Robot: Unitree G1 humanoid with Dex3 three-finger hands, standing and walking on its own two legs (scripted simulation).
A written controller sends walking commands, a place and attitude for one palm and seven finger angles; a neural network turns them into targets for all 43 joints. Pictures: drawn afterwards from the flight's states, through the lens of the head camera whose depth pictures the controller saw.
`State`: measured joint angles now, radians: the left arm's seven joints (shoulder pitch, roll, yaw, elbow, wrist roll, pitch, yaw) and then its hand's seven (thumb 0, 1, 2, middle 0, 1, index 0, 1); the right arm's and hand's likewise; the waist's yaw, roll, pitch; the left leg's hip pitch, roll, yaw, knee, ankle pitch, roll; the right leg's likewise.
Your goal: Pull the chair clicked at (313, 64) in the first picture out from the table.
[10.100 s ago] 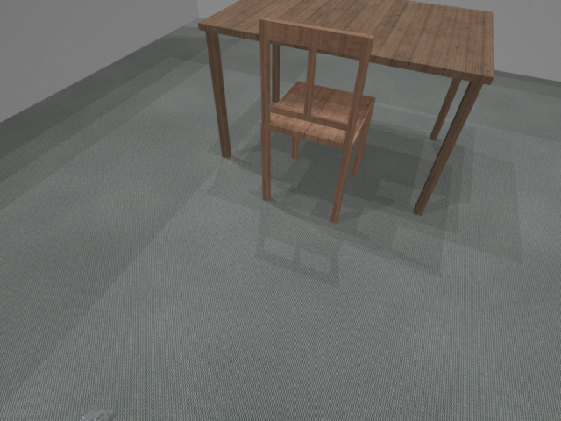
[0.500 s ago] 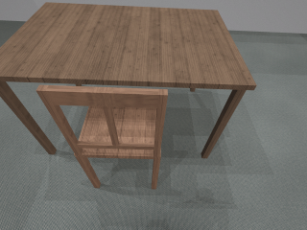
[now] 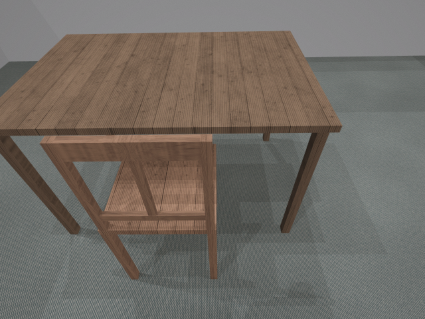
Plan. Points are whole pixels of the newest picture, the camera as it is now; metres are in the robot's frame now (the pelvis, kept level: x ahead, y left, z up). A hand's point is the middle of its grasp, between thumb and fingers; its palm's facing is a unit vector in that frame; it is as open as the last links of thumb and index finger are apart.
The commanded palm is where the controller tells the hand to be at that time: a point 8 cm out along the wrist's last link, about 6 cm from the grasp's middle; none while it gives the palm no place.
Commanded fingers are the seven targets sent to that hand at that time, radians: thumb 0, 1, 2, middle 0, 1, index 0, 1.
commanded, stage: look again from close up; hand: left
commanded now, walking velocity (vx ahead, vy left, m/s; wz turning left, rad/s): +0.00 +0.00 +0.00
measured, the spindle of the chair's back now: (144, 189) +0.47 +0.22 -0.09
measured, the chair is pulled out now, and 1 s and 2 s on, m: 0.00 0.00 0.00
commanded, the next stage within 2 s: none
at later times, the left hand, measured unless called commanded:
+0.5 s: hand out of the picture -0.01 +0.18 -0.17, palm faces +0.03 -0.98 -0.18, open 7.3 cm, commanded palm none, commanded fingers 0.00 0.90 0.90 -0.20 -0.30 -0.20 -0.30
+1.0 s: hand out of the picture +0.00 +0.20 -0.17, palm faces +0.02 -0.98 -0.19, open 7.3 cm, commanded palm none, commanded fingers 0.00 0.90 0.90 -0.20 -0.30 -0.20 -0.30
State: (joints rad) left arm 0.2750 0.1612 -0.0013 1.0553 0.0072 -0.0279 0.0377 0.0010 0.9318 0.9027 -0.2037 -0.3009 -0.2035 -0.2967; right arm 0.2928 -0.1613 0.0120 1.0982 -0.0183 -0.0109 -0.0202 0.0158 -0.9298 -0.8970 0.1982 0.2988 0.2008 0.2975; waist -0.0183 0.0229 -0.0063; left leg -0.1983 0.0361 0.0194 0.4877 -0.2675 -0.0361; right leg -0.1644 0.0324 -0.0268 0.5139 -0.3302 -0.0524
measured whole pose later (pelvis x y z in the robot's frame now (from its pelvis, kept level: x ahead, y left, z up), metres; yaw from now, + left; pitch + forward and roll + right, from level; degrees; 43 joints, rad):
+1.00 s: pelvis +0.00 +0.03 +0.00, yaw -1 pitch -1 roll +1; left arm 0.31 0.15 0.00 1.11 0.01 -0.02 0.04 0.00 0.91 0.90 -0.20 -0.30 -0.20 -0.30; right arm 0.29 -0.13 0.02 1.16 -0.01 -0.02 -0.03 0.00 -0.91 -0.90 0.20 0.30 0.20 0.30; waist 0.00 -0.01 0.01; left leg -0.18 0.00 0.05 0.44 -0.25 0.01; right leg -0.14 -0.01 0.00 0.46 -0.30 -0.01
